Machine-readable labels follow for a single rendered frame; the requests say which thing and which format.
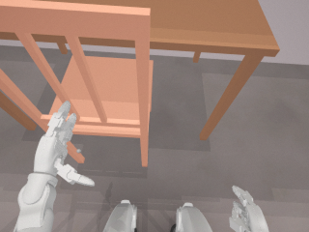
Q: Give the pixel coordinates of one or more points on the robot thigh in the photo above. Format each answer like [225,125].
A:
[122,219]
[190,219]

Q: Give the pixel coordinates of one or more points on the left robot forearm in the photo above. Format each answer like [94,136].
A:
[35,202]

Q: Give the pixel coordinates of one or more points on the robot right hand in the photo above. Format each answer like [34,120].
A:
[251,217]

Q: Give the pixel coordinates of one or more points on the chair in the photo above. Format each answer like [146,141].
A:
[109,96]

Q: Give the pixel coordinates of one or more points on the right robot thigh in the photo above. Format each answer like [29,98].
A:
[190,219]

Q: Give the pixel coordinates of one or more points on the table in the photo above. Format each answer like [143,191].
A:
[236,27]

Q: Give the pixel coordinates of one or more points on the left robot thigh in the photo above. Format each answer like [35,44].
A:
[122,219]

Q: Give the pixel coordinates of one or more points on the robot left hand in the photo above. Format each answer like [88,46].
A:
[54,143]

